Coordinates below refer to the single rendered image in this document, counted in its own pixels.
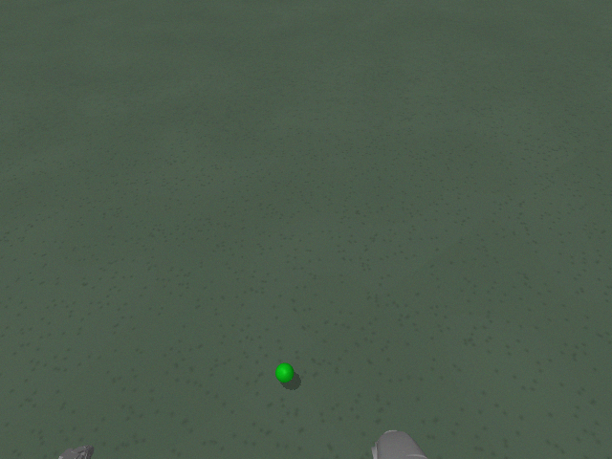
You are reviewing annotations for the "ball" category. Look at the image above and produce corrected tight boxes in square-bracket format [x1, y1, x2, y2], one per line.
[275, 363, 294, 383]

